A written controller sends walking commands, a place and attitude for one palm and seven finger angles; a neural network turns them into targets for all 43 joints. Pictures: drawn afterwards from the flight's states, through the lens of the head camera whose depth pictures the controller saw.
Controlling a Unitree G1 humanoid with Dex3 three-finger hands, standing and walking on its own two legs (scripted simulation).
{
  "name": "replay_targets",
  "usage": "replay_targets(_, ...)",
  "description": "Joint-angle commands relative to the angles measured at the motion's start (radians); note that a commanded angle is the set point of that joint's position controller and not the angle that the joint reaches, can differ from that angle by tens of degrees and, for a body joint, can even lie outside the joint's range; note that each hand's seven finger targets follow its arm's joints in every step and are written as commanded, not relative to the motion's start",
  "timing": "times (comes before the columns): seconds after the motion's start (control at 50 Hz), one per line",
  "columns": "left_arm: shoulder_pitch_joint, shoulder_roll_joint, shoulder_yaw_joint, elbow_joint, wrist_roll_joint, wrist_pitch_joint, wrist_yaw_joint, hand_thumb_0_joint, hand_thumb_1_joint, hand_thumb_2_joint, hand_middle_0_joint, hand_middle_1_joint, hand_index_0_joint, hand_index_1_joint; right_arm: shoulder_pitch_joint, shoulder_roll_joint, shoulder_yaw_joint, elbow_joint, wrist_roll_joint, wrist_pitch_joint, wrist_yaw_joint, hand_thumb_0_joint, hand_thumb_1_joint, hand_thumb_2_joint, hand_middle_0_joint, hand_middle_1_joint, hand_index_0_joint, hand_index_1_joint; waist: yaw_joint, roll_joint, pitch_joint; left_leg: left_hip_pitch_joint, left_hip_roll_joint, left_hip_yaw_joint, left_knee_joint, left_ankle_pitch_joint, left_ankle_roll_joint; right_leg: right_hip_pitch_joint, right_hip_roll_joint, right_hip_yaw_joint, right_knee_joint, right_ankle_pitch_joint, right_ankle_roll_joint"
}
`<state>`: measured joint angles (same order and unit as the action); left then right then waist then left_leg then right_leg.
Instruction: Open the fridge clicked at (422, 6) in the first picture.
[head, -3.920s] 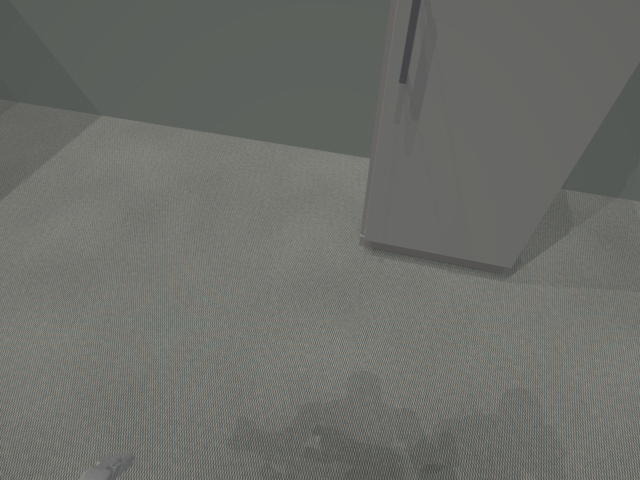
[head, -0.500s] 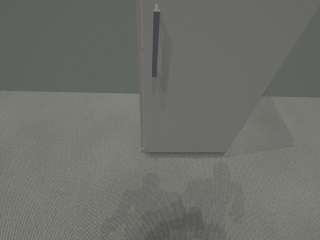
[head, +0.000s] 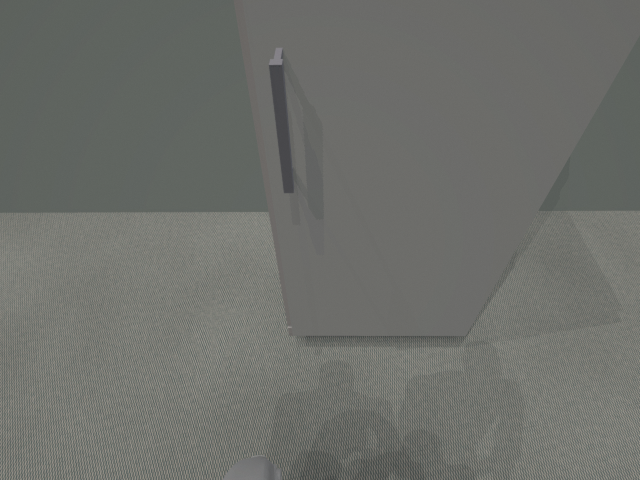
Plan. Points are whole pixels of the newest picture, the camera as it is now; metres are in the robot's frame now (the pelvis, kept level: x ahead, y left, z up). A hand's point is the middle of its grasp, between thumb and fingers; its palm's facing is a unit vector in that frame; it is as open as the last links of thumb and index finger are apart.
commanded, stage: take the last steps up to it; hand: left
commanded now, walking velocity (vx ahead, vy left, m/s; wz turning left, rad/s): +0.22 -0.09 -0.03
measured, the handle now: (284, 127) +0.61 +0.10 +0.12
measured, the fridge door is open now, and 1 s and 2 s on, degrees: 0 0 0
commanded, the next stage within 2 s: come to a stop and stand still in 0.18 s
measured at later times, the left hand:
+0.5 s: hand (225, 438) +0.21 +0.17 -0.17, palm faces +0.02 -0.97 -0.24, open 7.3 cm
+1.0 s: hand out of the picture +0.15 +0.18 -0.19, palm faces +0.06 -0.98 -0.20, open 7.4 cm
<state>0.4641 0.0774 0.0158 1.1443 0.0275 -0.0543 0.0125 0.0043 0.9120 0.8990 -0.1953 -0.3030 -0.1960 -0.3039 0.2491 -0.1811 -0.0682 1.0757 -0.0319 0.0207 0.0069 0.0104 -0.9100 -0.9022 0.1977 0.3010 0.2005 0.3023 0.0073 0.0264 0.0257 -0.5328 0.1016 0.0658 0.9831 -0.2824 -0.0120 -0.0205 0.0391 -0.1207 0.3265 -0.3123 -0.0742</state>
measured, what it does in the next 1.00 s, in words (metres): steps on the spot: left foot, then right foot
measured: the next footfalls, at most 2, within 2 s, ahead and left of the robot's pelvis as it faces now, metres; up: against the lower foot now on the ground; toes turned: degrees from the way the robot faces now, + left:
left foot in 0.18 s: +0.17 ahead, +0.11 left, +0.00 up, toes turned +9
right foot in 0.52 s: +0.26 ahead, -0.17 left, +0.00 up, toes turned -8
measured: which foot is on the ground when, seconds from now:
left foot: up 0.00-0.16, down 0.18-0.54, up 0.56-0.94, down 0.96-1.00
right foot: down 0.00-0.20, up 0.22-0.50, down 0.52-0.96, up 0.98-1.00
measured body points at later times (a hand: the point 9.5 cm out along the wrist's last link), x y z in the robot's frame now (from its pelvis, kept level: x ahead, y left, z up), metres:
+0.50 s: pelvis +0.14 -0.03 -0.01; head +0.17 -0.03 +0.44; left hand +0.21 +0.22 -0.16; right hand +0.16 -0.25 -0.17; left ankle +0.13 +0.11 -0.74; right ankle +0.21 -0.16 -0.73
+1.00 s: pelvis +0.10 -0.01 -0.01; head +0.11 +0.01 +0.44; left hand +0.15 +0.23 -0.17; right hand +0.16 -0.26 -0.15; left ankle +0.07 +0.10 -0.74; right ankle +0.21 -0.16 -0.73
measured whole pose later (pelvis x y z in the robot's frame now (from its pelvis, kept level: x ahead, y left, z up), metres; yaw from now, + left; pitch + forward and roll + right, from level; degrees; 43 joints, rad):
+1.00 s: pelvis +0.10 -0.01 -0.01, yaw -1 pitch -1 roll +0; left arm 0.20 0.21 0.06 1.01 0.02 0.06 0.02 0.00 0.91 0.90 -0.20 -0.30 -0.20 -0.30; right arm 0.21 -0.18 -0.05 1.00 -0.02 0.03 -0.01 0.00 -0.91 -0.90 0.20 0.30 0.20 0.30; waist 0.02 -0.05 0.03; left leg -0.19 0.00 0.04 0.56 -0.37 0.01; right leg -0.44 -0.08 -0.05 0.59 -0.26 0.03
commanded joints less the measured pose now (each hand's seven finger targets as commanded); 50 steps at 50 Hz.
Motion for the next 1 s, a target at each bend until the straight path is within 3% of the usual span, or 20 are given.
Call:
replay_targets(0.0,0.085,0.14,0.027,0.006,0.001,-0.017,0.021,0.0,0.9,0.9,-0.2,-0.3,-0.2,-0.3,-0.141,0.003,0.01,-0.095,0.006,-0.044,0.002,0.0,-0.9,-0.9,0.2,0.3,0.2,0.3,0.022,-0.111,0.091,-0.09,0.002,0.052,-0.141,-0.003,0.004,0.024,-0.266,0.175,-0.086,0.521,-0.107)
replay_targets(0.06,0.093,0.142,0.028,0.029,0.002,-0.01,0.022,0.0,0.9,0.9,-0.2,-0.3,-0.2,-0.3,-0.139,0.012,0.016,-0.088,0.009,-0.057,-0.002,0.0,-0.9,-0.9,0.2,0.3,0.2,0.3,0.021,-0.143,0.071,0.022,-0.035,0.092,-0.269,-0.018,0.029,0.037,-0.249,0.152,-0.011,0.692,-0.094)
replay_targets(0.12,0.057,0.146,0.028,0.026,-0.011,-0.006,0.02,0.0,0.9,0.9,-0.2,-0.3,-0.2,-0.3,0.08,-0.02,0.008,-0.007,0.004,-0.07,-0.028,0.0,-0.9,-0.9,0.2,0.3,0.2,0.3,-0.076,-0.112,-0.038,0.341,-0.09,0.122,-0.467,0.152,0.058,-0.014,-0.183,0.091,0.277,0.861,-0.04)
replay_targets(0.14,0.063,0.129,0.03,0.015,-0.018,-0.005,0.016,0.0,0.9,0.9,-0.2,-0.3,-0.2,-0.3,0.205,-0.087,-0.008,0.025,-0.002,-0.076,-0.04,0.0,-0.9,-0.9,0.2,0.3,0.2,0.3,-0.124,-0.034,-0.13,0.585,0.041,-0.028,-0.495,0.32,0.102,-0.183,-0.14,0.073,0.472,0.637,0.001)
replay_targets(0.16,0.094,0.072,0.018,-0.008,-0.03,0.0,0.008,0.0,0.9,0.9,-0.2,-0.3,-0.2,-0.3,0.299,-0.192,-0.03,0.038,-0.006,-0.079,-0.049,0.0,-0.9,-0.9,0.2,0.3,0.2,0.3,-0.125,0.198,-0.217,0.781,0.339,-0.397,-0.545,0.525,0.238,-0.45,-0.032,0.024,0.776,-0.046,0.041)
replay_targets(0.18,0.058,0.113,0.026,-0.031,-0.019,0.005,0.01,0.0,0.9,0.9,-0.2,-0.3,-0.2,-0.3,0.297,-0.206,-0.024,0.038,0.01,-0.067,-0.053,0.0,-0.9,-0.9,0.2,0.3,0.2,0.3,-0.116,0.14,-0.212,0.705,0.425,-0.489,-0.654,0.473,0.3,-0.482,-0.034,0.108,0.93,-0.269,0.027)
replay_targets(0.24,-0.059,0.093,0.043,-0.051,0.003,0.027,-0.009,0.0,0.9,0.9,-0.2,-0.3,-0.2,-0.3,0.101,-0.077,0.007,0.0,0.007,-0.078,-0.054,0.0,-0.9,-0.9,0.2,0.3,0.2,0.3,-0.046,0.058,0.077,0.345,0.305,-0.285,-0.762,0.223,0.215,-0.519,-0.138,0.144,0.921,-0.087,0.048)
replay_targets(0.32,-0.009,0.035,0.034,-0.05,-0.008,0.063,-0.001,0.0,0.9,0.9,-0.2,-0.3,-0.2,-0.3,0.005,-0.055,0.021,-0.031,0.007,-0.08,-0.053,0.0,-0.9,-0.9,0.2,0.3,0.2,0.3,0.026,0.088,0.038,0.237,0.189,-0.017,-0.702,0.58,0.159,-0.348,-0.142,0.101,0.638,-0.028,0.09)
replay_targets(0.46,-0.086,0.136,0.047,-0.116,-0.003,0.069,0.011,0.0,0.9,0.9,-0.2,-0.3,-0.2,-0.3,-0.037,-0.112,-0.01,-0.054,0.008,-0.028,-0.043,0.0,-0.9,-0.9,0.2,0.3,0.2,0.3,0.033,0.139,0.04,0.267,0.145,0.016,-0.541,0.465,0.098,-0.23,-0.107,0.032,0.249,0.168,0.099)
replay_targets(0.48,-0.081,0.172,0.053,-0.118,0.0,0.06,0.011,0.0,0.9,0.9,-0.2,-0.3,-0.2,-0.3,-0.028,-0.11,-0.015,-0.058,0.009,-0.021,-0.038,0.0,-0.9,-0.9,0.2,0.3,0.2,0.3,0.036,0.079,0.018,0.272,0.106,0.039,-0.481,0.364,0.061,-0.199,-0.127,0.044,0.182,0.332,0.1)
replay_targets(0.5,-0.095,0.238,0.065,-0.131,0.006,0.049,0.016,0.0,0.9,0.9,-0.2,-0.3,-0.2,-0.3,0.013,-0.078,-0.017,-0.062,0.013,-0.013,-0.034,0.0,-0.9,-0.9,0.2,0.3,0.2,0.3,0.024,-0.072,-0.028,0.222,0.03,0.072,-0.349,0.128,0.015,-0.141,-0.236,0.183,0.154,0.603,0.065)
replay_targets(0.52,-0.114,0.312,0.074,-0.146,0.008,0.044,0.019,0.0,0.9,0.9,-0.2,-0.3,-0.2,-0.3,0.05,-0.032,-0.013,-0.074,0.022,-0.002,-0.028,0.0,-0.9,-0.9,0.2,0.3,0.2,0.3,0.011,-0.268,-0.075,0.163,-0.078,0.094,-0.184,-0.227,-0.018,-0.125,-0.412,0.356,0.092,0.826,-0.035)
replay_targets(0.56,-0.138,0.318,0.08,-0.163,0.001,0.051,0.025,0.0,0.9,0.9,-0.2,-0.3,-0.2,-0.3,0.026,-0.036,-0.017,-0.087,0.026,0.023,-0.036,0.0,-0.9,-0.9,0.2,0.3,0.2,0.3,0.034,-0.234,-0.114,0.17,-0.083,-0.039,0.078,-0.365,-0.002,-0.166,-0.463,0.364,0.058,0.851,-0.138)
replay_targets(0.64,-0.233,0.282,0.077,-0.201,-0.001,0.055,0.041,0.0,0.9,0.9,-0.2,-0.3,-0.2,-0.3,0.013,-0.074,-0.023,-0.086,0.017,0.033,-0.026,0.0,-0.9,-0.9,0.2,0.3,0.2,0.3,0.016,-0.195,-0.122,0.055,-0.085,-0.104,0.246,-0.221,-0.029,-0.111,-0.401,0.274,0.092,0.793,-0.109)
replay_targets(0.82,-0.251,0.303,0.088,-0.222,0.018,0.073,0.035,0.0,0.9,0.9,-0.2,-0.3,-0.2,-0.3,-0.001,-0.06,-0.009,-0.115,0.017,0.029,-0.006,0.0,-0.9,-0.9,0.2,0.3,0.2,0.3,0.035,-0.245,-0.096,0.206,-0.092,-0.031,-0.158,-0.203,-0.021,-0.207,-0.356,0.302,-0.061,0.114,-0.081)
replay_targets(0.88,-0.285,0.298,0.083,-0.219,0.011,0.083,0.028,0.0,0.9,0.9,-0.2,-0.3,-0.2,-0.3,0.121,-0.046,0.002,-0.08,0.021,0.01,-0.008,0.0,-0.9,-0.9,0.2,0.3,0.2,0.3,-0.019,-0.223,-0.102,0.396,-0.116,0.022,-0.445,-0.098,-0.002,-0.314,-0.287,0.262,-0.068,-0.107,-0.015)
replay_targets(0.9,-0.298,0.277,0.077,-0.214,0.003,0.087,0.026,0.0,0.9,0.9,-0.2,-0.3,-0.2,-0.3,0.18,-0.053,0.006,-0.058,0.02,0.003,-0.011,0.0,-0.9,-0.9,0.2,0.3,0.2,0.3,-0.049,-0.186,-0.1,0.482,-0.106,0.008,-0.566,-0.053,0.005,-0.381,-0.251,0.228,-0.021,-0.189,0.028)
replay_targets(0.92,-0.287,0.224,0.064,-0.215,-0.008,0.092,0.021,0.0,0.9,0.9,-0.2,-0.3,-0.2,-0.3,0.186,-0.098,0.001,-0.058,0.011,-0.005,-0.016,0.0,-0.9,-0.9,0.2,0.3,0.2,0.3,-0.048,0.006,-0.066,0.46,-0.01,-0.139,-0.694,-0.165,0.03,-0.457,-0.172,0.164,0.116,-0.237,0.072)
replay_targets(0.94,-0.283,0.159,0.052,-0.224,-0.021,0.098,0.016,0.0,0.9,0.9,-0.2,-0.3,-0.2,-0.3,0.117,-0.167,-0.008,-0.088,-0.001,-0.011,-0.021,0.0,-0.9,-0.9,0.2,0.3,0.2,0.3,-0.041,0.292,0.032,0.283,0.184,-0.397,-0.875,-0.426,0.086,-0.508,-0.068,0.064,0.329,-0.174,0.116)
replay_targets(0.98,-0.289,0.18,0.056,-0.201,-0.004,0.101,0.006,0.0,0.9,0.9,-0.2,-0.3,-0.2,-0.3,-0.051,-0.164,0.01,-0.133,-0.005,-0.016,-0.036,0.0,-0.9,-0.9,0.2,0.3,0.2,0.3,0.003,0.248,0.126,0.042,0.217,-0.412,-0.96,-0.435,0.136,-0.405,-0.087,0.167,0.504,-0.066,0.108)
